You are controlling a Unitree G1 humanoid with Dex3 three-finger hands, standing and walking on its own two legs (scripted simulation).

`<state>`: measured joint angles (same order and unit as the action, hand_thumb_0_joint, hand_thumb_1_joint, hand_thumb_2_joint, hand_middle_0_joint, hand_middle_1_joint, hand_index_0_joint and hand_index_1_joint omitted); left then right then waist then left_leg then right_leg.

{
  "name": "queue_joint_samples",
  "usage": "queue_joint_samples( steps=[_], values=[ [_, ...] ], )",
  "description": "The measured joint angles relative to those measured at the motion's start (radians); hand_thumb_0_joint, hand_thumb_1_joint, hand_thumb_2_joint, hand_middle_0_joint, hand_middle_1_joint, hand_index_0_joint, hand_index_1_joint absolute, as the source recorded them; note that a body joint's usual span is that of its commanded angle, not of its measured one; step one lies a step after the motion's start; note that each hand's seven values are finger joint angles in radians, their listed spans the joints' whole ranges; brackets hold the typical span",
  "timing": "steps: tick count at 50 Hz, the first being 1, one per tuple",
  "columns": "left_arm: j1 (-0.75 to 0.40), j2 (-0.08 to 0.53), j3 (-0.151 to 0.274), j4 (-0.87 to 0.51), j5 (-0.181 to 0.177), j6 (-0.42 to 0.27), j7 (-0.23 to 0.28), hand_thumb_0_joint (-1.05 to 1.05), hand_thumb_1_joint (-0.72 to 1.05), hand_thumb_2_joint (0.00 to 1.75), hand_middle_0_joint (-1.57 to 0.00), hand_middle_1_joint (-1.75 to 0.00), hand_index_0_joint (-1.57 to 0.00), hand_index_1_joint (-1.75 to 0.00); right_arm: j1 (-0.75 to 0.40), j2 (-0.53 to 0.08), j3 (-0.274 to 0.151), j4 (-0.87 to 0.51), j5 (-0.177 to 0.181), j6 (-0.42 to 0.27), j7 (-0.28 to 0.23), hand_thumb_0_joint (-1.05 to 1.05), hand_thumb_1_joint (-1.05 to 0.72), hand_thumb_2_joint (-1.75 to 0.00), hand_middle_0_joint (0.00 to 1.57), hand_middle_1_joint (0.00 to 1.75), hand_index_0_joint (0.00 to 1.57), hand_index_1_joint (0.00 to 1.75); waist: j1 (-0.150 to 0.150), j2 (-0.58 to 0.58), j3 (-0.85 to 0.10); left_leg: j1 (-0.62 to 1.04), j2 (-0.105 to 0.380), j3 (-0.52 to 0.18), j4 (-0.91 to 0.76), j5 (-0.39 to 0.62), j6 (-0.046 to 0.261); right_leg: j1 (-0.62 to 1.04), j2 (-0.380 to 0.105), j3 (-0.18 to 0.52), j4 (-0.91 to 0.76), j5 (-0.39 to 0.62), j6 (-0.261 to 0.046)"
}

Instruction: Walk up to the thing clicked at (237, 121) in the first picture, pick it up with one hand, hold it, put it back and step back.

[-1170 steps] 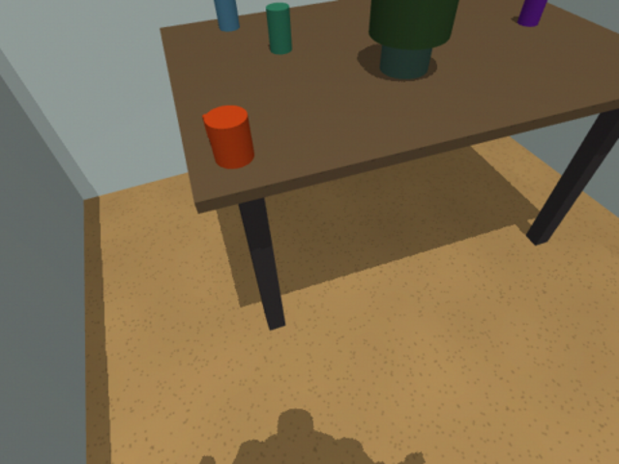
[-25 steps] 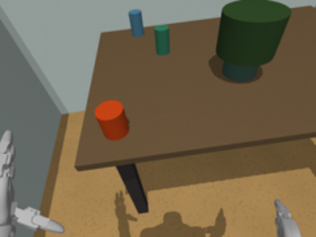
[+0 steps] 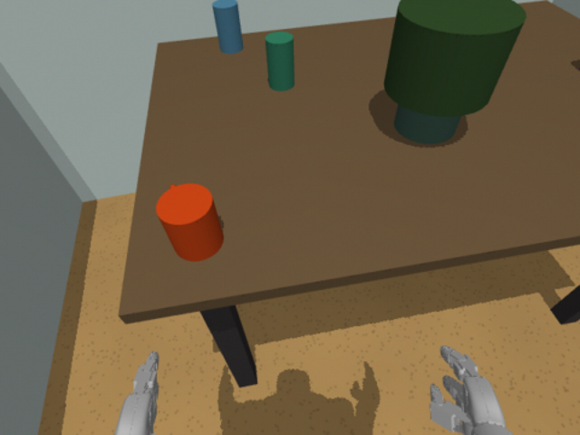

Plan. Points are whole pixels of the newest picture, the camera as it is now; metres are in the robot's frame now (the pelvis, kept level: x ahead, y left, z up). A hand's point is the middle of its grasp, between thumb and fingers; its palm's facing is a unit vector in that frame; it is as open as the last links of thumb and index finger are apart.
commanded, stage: home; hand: left
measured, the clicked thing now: (188, 216) +0.46 +0.21 +0.02
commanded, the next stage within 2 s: none
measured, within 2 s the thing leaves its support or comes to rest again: neither
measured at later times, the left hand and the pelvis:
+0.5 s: hand (190, 401) +0.20 +0.19 -0.11, palm faces +0.05 -0.97 -0.25, open 17.7 cm; pelvis +0.02 +0.01 +0.00, yaw -1 degrees
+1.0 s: hand out of the picture +0.03 +0.27 -0.14, palm faces -0.05 -0.91 -0.40, open 17.5 cm; pelvis -0.01 +0.00 +0.00, yaw +0 degrees
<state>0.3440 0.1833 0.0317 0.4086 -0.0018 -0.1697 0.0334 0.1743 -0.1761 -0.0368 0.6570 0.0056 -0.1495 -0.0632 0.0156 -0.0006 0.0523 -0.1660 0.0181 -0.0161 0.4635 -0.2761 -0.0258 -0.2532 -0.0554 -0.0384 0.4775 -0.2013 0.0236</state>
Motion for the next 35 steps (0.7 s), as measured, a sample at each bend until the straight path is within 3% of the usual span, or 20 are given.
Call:
queue_joint_samples(
  steps=[4, 7, 24, 28, 35],
  values=[
    [-0.075, -0.009, -0.023, 0.122, 0.004, 0.029, 0.001, -0.01, -0.59, 0.02, -0.05, -0.05, -0.05, -0.05, 0.001, -0.001, 0.016, -0.003, -0.002, 0.013, 0.003, 0.01, -0.83, -0.87, 0.19, 0.29, 0.2, 0.29, -0.008, -0.012, -0.005, -0.007, 0.004, 0.005, 0.002, -0.005, 0.0, -0.005, 0.005, 0.004, -0.007, 0.002, 0.001],
    [-0.104, -0.014, -0.011, 0.155, 0.006, 0.04, 0.017, -0.01, -0.59, 0.02, -0.05, -0.05, -0.06, -0.05, 0.003, -0.008, 0.029, 0.022, -0.006, 0.02, 0.009, 0.01, -0.86, -0.88, 0.2, 0.3, 0.2, 0.3, -0.006, -0.016, -0.008, -0.007, 0.01, 0.011, 0.008, -0.013, 0.0, -0.005, 0.01, 0.009, -0.01, 0.002, 0.0],
    [-0.132, -0.006, -0.023, 0.182, 0.003, 0.071, 0.056, -0.01, -0.58, 0.03, -0.05, -0.04, -0.05, -0.05, 0.056, -0.028, 0.022, 0.066, 0.0, 0.084, 0.019, 0.01, -0.9, -0.9, 0.2, 0.3, 0.2, 0.31, -0.011, 0.011, -0.018, -0.003, 0.012, 0.026, 0.016, -0.037, 0.007, -0.002, 0.013, 0.023, -0.011, -0.012, 0.009],
    [-0.16, 0.054, -0.054, 0.277, 0.036, 0.096, 0.009, -0.01, -0.59, 0.02, -0.05, -0.04, -0.05, -0.05, 0.033, -0.065, 0.028, 0.11, -0.033, 0.112, 0.051, 0.01, -0.9, -0.9, 0.2, 0.3, 0.21, 0.31, -0.022, 0.01, -0.033, -0.009, 0.003, 0.02, 0.041, -0.047, 0.008, -0.013, 0.004, 0.019, 0.029, -0.032, 0.007],
    [-0.162, 0.157, -0.051, 0.466, 0.033, 0.142, -0.016, -0.01, -0.58, 0.03, -0.06, -0.04, -0.06, -0.05, 0.031, -0.144, 0.014, 0.227, -0.033, 0.145, 0.072, 0.01, -0.9, -0.9, 0.2, 0.3, 0.21, 0.31, -0.022, 0.008, -0.056, 0.029, -0.007, 0.011, 0.023, -0.036, 0.007, 0.019, -0.008, 0.011, 0.037, -0.039, 0.008]
  ],
)
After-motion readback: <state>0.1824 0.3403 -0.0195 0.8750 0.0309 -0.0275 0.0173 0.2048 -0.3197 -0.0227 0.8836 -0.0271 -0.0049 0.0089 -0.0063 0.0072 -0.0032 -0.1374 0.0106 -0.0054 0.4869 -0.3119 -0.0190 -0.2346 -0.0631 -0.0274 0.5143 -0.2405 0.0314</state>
